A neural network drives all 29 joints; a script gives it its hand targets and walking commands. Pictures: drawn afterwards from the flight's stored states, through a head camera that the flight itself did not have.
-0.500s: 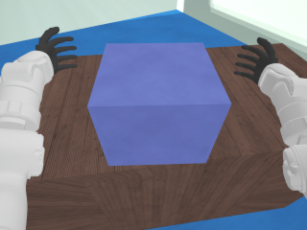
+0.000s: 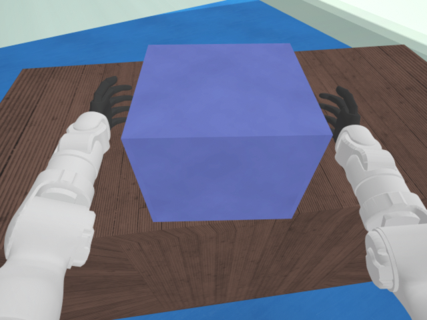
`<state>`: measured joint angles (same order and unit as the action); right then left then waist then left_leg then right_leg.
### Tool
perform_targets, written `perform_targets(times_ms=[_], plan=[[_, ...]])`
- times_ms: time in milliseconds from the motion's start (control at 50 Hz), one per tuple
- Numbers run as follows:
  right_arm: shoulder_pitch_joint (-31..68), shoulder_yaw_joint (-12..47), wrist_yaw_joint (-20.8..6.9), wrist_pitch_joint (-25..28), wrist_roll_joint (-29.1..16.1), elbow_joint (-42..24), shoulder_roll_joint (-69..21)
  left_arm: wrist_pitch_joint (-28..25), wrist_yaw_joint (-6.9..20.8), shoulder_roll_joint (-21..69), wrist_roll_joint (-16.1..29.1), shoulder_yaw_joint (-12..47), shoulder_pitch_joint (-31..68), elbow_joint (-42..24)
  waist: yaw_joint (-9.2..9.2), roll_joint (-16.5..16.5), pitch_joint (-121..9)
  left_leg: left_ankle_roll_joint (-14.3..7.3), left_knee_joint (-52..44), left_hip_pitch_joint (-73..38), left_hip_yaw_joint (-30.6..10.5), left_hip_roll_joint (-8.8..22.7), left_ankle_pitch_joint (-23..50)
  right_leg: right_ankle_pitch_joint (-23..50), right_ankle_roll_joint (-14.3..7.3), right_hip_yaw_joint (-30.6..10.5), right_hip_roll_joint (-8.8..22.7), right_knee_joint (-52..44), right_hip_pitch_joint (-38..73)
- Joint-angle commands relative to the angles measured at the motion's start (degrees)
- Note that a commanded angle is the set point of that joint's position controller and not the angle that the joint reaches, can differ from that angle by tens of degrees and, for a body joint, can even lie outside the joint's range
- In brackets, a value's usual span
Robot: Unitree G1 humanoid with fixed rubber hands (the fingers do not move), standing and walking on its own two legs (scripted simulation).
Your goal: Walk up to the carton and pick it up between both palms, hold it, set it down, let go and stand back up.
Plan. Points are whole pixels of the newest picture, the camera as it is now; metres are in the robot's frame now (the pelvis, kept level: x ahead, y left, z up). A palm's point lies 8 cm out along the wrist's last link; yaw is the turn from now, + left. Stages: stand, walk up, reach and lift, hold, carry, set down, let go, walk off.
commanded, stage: reach and lift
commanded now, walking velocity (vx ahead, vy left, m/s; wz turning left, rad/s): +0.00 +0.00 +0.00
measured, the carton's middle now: (221, 133) +0.46 -0.03 +0.11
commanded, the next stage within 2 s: none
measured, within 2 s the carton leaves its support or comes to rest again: leaves its support in 1.90 s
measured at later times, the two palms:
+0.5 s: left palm (120, 121) +0.48 +0.17 +0.14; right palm (326, 132) +0.42 -0.23 +0.13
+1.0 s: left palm (121, 117) +0.47 +0.16 +0.15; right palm (324, 130) +0.41 -0.22 +0.14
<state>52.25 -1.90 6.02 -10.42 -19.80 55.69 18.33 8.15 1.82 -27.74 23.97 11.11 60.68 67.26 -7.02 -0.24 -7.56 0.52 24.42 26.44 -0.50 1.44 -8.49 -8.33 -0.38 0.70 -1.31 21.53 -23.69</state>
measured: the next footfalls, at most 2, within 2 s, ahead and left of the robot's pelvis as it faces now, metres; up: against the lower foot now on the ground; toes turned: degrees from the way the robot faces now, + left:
none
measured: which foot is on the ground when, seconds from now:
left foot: down 0.00-1.00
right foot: down 0.00-1.00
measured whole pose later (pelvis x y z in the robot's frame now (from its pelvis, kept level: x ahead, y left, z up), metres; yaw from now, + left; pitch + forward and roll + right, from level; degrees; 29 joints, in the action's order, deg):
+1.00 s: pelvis +0.01 +0.01 +0.00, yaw +0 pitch +8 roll -2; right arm 53.3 -5.4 9.2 -7.9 -15.3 59.6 11.0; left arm 6.5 -2.0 -20.1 15.5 5.0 61.0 69.8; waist -7.4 0.3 -6.8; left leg 0.3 25.4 23.3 -0.9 1.4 -10.2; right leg -8.6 0.0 0.7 -1.4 20.4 -19.8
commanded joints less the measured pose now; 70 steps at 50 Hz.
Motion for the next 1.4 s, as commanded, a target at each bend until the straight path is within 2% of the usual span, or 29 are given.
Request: perform_targets(times_ms=[0, 140, 260, 480, 580, 780, 1380], plan=[[28.2, -1.0, 0.5, 5.4, -0.4, -7.3, 12.3, -5.1, 0.1, -10.1, -0.8, -2.8, 30.6, -6.7, -0.73, -4.0, -35.4, 1.4, 2.2, -24.1, -1.4, -1.6, 13.5, 19.4, 1.6, 2.1, -1.0, -0.5, 5.8], [28.7, 2.0, 0.4, 7.3, -2.8, -5.6, 10.7, -7.5, 0.5, -8.6, -0.8, -2.0, 30.1, -4.5, -0.14, -3.3, -32.9, 1.2, 2.6, -22.8, -1.2, -1.7, 15.7, 21.6, 1.6, 1.8, -1.1, -0.3, 6.8], [29.1, 3.1, 0.7, 8.3, -3.2, -7.4, 7.9, -8.9, 0.8, -6.3, -0.7, -1.9, 30.4, -5.9, -0.1, -2.7, -34.7, 1.1, 2.9, -21.7, -0.9, -1.7, 16.3, 23.1, 1.9, 1.3, -0.8, 0.2, 7.7], [28.7, -2.4, 3.6, 7.6, 3.3, -11.3, 4.0, -6.1, -0.8, -3.1, -6.4, -7.6, 30.3, -12.2, -1.24, -3.6, -37.9, 1.6, 2.6, -22.2, -0.8, -2.0, 15.5, 23.5, 2.7, 1.3, -0.5, -0.2, 10.2], [29.0, -3.9, 4.6, 6.4, 5.1, -11.3, 1.7, -4.2, -1.7, -0.5, -8.2, -8.7, 30.9, -12.6, -1.74, -3.9, -36.2, 2.0, 2.4, -23.1, -0.8, -1.9, 15.3, 22.7, 2.6, 1.6, -0.4, -0.7, 10.4], [30.8, -3.8, 3.5, 5.9, 4.4, -8.4, 0.5, -4.3, -2.9, 2.8, -8.7, -7.4, 32.5, -10.4, -1.29, -4.5, -32.4, 2.6, 2.3, -26.0, -0.9, -1.1, 15.6, 18.0, 1.6, 2.6, -1.0, -1.8, 7.1], [32.3, -5.4, 3.5, 6.2, 8.0, -8.9, -4.6, -7.1, -2.3, 7.0, -9.5, -7.4, 35.1, -9.1, -1.47, -4.0, -33.8, 2.2, 1.9, -25.4, -0.6, -1.3, 14.5, 18.1, 1.3, 2.6, -0.2, -2.5, 7.2]])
